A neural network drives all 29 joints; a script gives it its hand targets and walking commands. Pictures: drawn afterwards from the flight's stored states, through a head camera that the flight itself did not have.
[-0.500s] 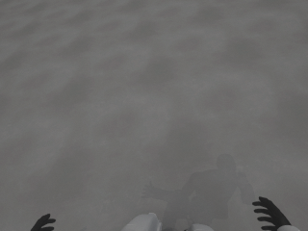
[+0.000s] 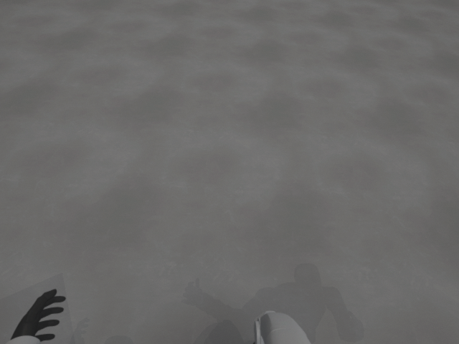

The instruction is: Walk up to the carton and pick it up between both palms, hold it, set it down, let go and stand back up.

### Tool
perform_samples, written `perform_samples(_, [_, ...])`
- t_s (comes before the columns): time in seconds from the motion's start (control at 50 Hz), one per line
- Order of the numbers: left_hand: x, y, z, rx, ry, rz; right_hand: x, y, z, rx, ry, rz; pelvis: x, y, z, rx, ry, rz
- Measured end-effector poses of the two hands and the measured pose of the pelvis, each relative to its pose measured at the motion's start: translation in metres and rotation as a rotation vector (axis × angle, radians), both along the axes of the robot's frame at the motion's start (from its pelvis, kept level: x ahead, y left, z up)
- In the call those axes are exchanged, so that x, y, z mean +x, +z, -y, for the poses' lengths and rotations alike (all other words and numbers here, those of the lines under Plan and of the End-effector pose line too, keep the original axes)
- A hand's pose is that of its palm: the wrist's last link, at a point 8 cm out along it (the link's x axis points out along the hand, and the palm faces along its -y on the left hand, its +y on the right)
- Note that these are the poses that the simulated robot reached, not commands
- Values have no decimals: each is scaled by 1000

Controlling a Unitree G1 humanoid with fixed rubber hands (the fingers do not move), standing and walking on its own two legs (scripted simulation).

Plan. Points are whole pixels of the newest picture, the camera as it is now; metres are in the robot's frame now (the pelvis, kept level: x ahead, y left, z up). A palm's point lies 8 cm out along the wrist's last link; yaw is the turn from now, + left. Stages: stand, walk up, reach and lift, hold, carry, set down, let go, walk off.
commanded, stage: walk up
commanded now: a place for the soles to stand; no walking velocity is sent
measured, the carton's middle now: out of the picture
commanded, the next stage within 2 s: none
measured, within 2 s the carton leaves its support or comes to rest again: neither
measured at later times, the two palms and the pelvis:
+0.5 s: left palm out of the picture -0.07 +0.45 -0.01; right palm (297, 301) +0.19 -0.15 -0.09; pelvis -0.03 +0.08 +0.01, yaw +25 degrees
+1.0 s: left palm out of the picture -0.14 +0.48 -0.10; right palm (223, 238) +0.30 -0.02 -0.02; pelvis +0.01 +0.17 +0.01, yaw +51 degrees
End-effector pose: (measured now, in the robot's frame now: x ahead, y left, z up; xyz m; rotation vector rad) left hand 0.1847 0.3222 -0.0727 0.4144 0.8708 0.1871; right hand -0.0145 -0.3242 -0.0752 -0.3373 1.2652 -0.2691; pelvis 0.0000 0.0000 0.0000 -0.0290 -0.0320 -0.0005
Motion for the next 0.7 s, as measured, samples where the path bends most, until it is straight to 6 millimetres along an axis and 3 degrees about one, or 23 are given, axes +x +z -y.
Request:
perform_samples(0.06, [-33,-5,-9,-47,54,-31,21,13,-10,-26,95,-7,-7,8,-13,-9,72,-30])
perform_samples(0.2, [-128,-7,-49,20,231,-107,116,10,-38,-17,314,159,-24,2,-36,51,176,-43])
perform_samples(0.28, [-190,12,-68,80,350,-123,165,-3,-84,76,420,252,-30,3,-47,30,227,-11])
perform_samples(0.34, [-227,37,-92,141,453,-96,181,-6,-125,145,517,250,-30,10,-53,54,290,-10])
perform_samples(0.42, [-249,62,-114,192,515,-26,194,-9,-155,199,598,240,-33,14,-67,62,360,-3])
perform_samples(0.52, [-259,63,-130,137,538,45,205,-9,-182,179,653,198,-32,14,-88,56,447,-2])
perform_samples(0.6, [-271,40,-141,49,555,62,231,6,-211,91,721,204,-30,11,-110,46,513,-12])
perform_samples(0.7, [-293,-14,-165,-63,618,27,265,24,-245,-71,792,279,-27,-12,-146,42,586,-18])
